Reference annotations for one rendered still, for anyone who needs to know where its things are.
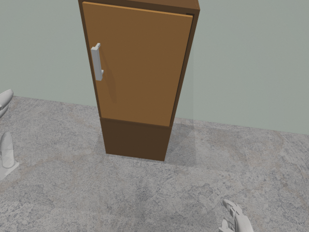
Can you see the cupboard door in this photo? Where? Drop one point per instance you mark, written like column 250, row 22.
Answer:
column 141, row 52

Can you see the robot right hand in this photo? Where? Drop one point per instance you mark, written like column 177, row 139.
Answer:
column 241, row 223

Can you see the robot left hand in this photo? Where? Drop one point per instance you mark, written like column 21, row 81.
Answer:
column 7, row 162

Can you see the handle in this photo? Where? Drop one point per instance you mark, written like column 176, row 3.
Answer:
column 96, row 62

